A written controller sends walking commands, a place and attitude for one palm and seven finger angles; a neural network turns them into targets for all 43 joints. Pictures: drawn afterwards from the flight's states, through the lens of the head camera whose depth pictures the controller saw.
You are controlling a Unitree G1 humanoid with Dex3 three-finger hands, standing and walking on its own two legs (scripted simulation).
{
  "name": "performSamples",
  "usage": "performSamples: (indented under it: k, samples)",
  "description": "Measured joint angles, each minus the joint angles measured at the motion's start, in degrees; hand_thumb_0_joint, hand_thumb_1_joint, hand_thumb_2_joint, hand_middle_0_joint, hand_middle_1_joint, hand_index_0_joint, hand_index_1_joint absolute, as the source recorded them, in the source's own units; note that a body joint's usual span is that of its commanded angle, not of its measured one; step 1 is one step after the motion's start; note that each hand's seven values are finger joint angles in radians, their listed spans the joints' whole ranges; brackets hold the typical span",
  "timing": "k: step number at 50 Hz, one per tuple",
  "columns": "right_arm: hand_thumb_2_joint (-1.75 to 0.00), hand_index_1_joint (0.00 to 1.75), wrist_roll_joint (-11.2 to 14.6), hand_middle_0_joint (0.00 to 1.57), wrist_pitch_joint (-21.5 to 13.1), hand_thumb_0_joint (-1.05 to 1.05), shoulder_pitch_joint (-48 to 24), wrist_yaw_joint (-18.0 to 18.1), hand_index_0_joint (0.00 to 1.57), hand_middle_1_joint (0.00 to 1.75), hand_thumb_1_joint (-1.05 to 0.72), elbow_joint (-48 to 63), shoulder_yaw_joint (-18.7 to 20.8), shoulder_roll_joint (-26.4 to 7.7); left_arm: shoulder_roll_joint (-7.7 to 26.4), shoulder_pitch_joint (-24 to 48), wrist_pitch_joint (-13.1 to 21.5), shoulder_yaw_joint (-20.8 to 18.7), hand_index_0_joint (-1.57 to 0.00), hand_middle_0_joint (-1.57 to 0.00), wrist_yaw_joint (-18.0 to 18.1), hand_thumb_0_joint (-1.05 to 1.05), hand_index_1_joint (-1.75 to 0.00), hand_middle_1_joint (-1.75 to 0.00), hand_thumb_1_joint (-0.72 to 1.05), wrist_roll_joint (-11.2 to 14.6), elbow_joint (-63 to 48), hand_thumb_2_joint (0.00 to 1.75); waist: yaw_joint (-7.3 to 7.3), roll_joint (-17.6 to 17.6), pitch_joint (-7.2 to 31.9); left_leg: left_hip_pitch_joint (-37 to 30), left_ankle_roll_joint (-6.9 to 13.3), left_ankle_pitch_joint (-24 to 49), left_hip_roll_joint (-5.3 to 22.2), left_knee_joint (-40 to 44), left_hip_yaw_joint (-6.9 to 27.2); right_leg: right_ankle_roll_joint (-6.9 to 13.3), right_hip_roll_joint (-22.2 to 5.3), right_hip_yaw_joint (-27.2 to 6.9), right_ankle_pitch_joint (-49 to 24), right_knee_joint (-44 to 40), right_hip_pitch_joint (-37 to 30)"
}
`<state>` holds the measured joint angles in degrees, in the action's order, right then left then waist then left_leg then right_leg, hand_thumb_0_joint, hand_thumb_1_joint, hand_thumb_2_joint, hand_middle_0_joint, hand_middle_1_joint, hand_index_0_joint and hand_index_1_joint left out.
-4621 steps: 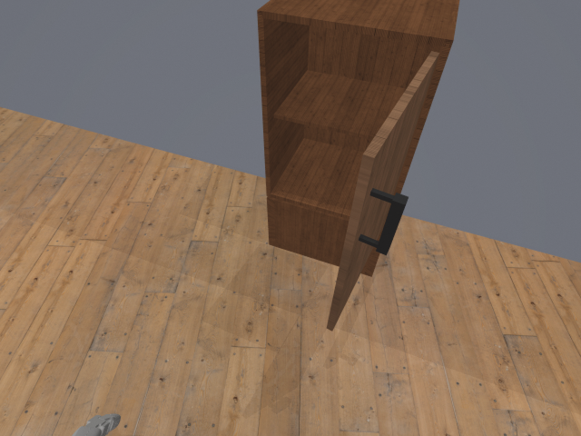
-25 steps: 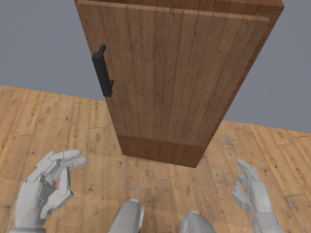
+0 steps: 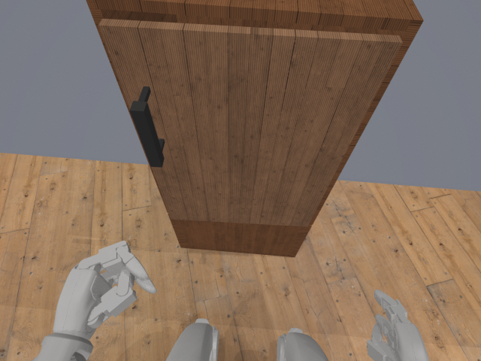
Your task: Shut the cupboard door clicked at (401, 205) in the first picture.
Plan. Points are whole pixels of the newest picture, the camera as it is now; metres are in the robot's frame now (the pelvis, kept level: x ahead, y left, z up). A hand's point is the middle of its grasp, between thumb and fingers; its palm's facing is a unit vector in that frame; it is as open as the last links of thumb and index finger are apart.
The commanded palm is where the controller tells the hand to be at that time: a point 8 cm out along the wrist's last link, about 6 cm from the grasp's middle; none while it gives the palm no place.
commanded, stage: raise the hand and make a fist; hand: left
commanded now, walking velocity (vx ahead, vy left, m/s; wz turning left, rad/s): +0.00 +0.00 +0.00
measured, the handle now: (151, 129) +0.48 +0.20 +0.08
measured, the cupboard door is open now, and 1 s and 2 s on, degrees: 2 2 2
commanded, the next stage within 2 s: bring the fist close to the handle in 0.84 s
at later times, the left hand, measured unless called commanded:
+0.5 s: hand (100, 257) +0.24 +0.20 +0.09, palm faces +0.06 -1.00 -0.05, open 3.1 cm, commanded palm +0.21 +0.25 +0.08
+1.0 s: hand (136, 273) +0.23 +0.16 +0.07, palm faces -0.02 -1.00 -0.04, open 3.1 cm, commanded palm +0.22 +0.22 +0.08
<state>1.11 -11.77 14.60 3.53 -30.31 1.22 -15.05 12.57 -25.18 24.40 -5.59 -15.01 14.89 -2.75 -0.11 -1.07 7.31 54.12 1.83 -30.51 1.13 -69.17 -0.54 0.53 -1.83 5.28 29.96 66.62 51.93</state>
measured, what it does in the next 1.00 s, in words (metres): stands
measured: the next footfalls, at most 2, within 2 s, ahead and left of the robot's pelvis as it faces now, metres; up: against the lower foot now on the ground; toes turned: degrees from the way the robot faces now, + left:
none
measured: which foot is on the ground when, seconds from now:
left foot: down 0.00-1.00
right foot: down 0.00-1.00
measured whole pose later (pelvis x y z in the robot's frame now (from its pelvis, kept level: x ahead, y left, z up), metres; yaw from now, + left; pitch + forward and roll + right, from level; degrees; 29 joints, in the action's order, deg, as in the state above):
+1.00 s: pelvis +0.01 -0.02 +0.02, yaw +0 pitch +13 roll -1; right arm 1.0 -8.4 14.9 2.9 -27.4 -1.2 -14.0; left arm 13.4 -22.9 18.7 -7.2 -14.3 15.4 -1.6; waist -0.1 -2.0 8.0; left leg 47.1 0.3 -29.4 1.6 -63.6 0.2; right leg 1.7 -0.9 5.9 29.4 61.7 45.2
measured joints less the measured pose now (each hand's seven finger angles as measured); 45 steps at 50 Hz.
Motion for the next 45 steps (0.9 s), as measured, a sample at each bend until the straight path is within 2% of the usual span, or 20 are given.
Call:
performSamples:
  k: [3, 8, 11, 15, 18, 25, 27, 33, 35, 41, 45]
  samples:
    - [-0.9, 0.3, -0.13, 0.2, 0.23, 0.02, -1.14, 0.15, 0.2, 0.3, -0.91, 1.48, -0.36, 1.06, 0.64, 0.15, -2.27, -0.36, -1.07, -1.07, 1.44, 0.01, -1.25, -1.25, 0.9, -0.07, -1.71, 0.9, -0.05, 0.46, -0.1, -0.93, 0.14, -0.07, 0.06, 0.51, -0.13, -0.16, 0.1, -0.13, -0.18, -0.75, -0.98]
    - [-0.9, 0.3, -0.52, 0.2, 1.23, 0.02, -1.58, -0.72, 0.2, 0.3, -0.91, 3.14, -1.6, 2.6, 0.39, -0.51, -1.92, -2.85, -1.16, -1.16, 5.17, 0.02, -1.35, -1.35, 0.9, 0.47, -5.88, 0.9, -0.74, 0.05, 1.17, -3.58, 0.28, 0.0, -0.06, 2.25, 0.25, -0.5, 0.15, 0.24, -0.51, -3.19, -4.12]
    - [-0.9, 0.3, -0.41, 0.2, 2.1, 0.01, -1.76, -1.23, 0.2, 0.3, -0.91, 3.84, -2.66, 2.7, -0.03, 0.18, -2.66, -2.68, -1.21, -1.21, 4.43, 0.01, -1.41, -1.4, 0.9, -0.02, -4.83, 0.9, -1.0, -0.56, 1.62, -4.61, 0.45, 0.1, -0.28, 2.97, 0.56, -0.71, 0.0, 0.56, -0.66, -4.25, -5.47]
    - [-0.9, 0.3, -0.19, 0.2, 2.66, 0.01, -1.62, -1.07, 0.2, 0.3, -0.91, 4.86, -3.86, 2.47, 0.43, 1.82, -6.38, -0.77, -1.25, -1.25, 1.7, 0.01, -1.46, -1.45, 0.9, -1.16, -1.09, 0.9, -0.95, -0.51, 0.91, -5.15, 0.54, 0.41, -0.41, 3.6, 0.67, -0.77, -0.08, 0.68, -0.94, -4.95, -6.1]
    - [-0.9, 0.3, -0.33, 0.2, 2.65, 0.01, -1.09, -0.76, 0.2, 0.3, -0.9, 5.03, -4.07, 2.45, 1.3, 2.37, -7.71, -0.78, -1.27, -1.27, 1.31, 0.01, -1.48, -1.47, 0.9, -1.16, -0.49, 0.9, -0.7, -0.04, 0.14, -5.47, 0.39, 0.51, -0.22, 3.91, 0.66, -0.6, 0.14, 0.66, -1.11, -5.29, -6.36]
    - [-0.9, 0.3, -0.63, 0.2, 2.48, 0.01, 0.94, -1.07, 0.2, 0.3, -0.91, 2.92, -3.35, 1.72, 1.92, 2.84, -3.52, -4.69, -1.29, -1.29, 3.6, 0.01, -1.5, -1.49, 0.9, 0.9, -3.96, 0.9, -0.29, -0.3, 0.4, -6.47, -0.03, 0.37, 0.13, 4.58, 1.0, -0.31, 0.56, 0.95, -1.07, -6.2, -7.48]
    - [-0.9, 0.3, -0.41, 0.2, 2.75, 0.01, 1.27, -1.24, 0.2, 0.3, -0.91, 2.46, -3.09, 1.25, 1.64, 3.31, -3.92, -4.64, -1.29, -1.29, 2.72, 0.01, -1.5, -1.49, 0.9, 1.08, -2.89, 0.9, -0.05, -0.78, 0.74, -6.55, -0.04, 0.39, 0.07, 4.77, 0.99, -0.32, 0.51, 0.94, -1.03, -6.3, -7.52]
    - [-0.9, 0.3, -0.07, 0.2, 3.14, 0.02, 1.84, -0.83, 0.2, 0.3, -0.91, 2.69, -2.47, 0.66, 1.22, 2.95, -8.12, -2.4, -1.29, -1.29, 0.27, 0.01, -1.5, -1.5, 0.9, 0.67, 1.21, 0.9, 0.67, -0.77, 0.5, -7.15, -0.19, 0.78, 0.09, 5.81, 0.21, -0.13, 0.51, 0.16, -1.12, -6.35, -7.36]
    - [-0.9, 0.3, -0.26, 0.2, 2.93, 0.02, 2.04, -0.62, 0.2, 0.3, -0.91, 2.77, -2.25, 0.81, 1.24, 2.35, -7.27, -2.52, -1.29, -1.29, 1.04, 0.01, -1.5, -1.5, 0.9, 0.7, 0.67, 0.9, 0.62, -0.32, 0.4, -7.28, -0.38, 0.81, 0.23, 5.93, 0.06, 0.07, 0.63, -0.01, -1.06, -6.19, -7.26]
    - [-0.9, 0.3, -0.62, 0.2, 2.58, 0.02, 1.39, -1.08, 0.2, 0.3, -0.91, 1.99, -2.01, 0.82, 0.87, 2.86, -1.44, -4.41, -1.29, -1.3, 3.5, 0.01, -1.5, -1.5, 0.9, 1.18, -1.43, 0.9, 0.2, -0.21, 0.64, -6.47, -1.03, 0.53, 0.41, 4.86, 0.75, 0.71, 0.79, 0.63, -0.45, -4.94, -6.57]
    - [-0.9, 0.3, -0.17, 0.2, 3.16, 0.02, 0.5, -1.28, 0.2, 0.3, -0.91, 2.11, -2.16, 0.62, 0.57, 3.42, -3.23, -3.13, -1.3, -1.29, 1.69, 0.01, -1.5, -1.5, 0.9, 0.79, 0.46, 0.9, 0.1, -0.94, 0.7, -6.2, -1.22, 0.64, 0.37, 4.68, 1.01, 0.92, 0.76, 0.87, -0.33, -4.59, -6.32]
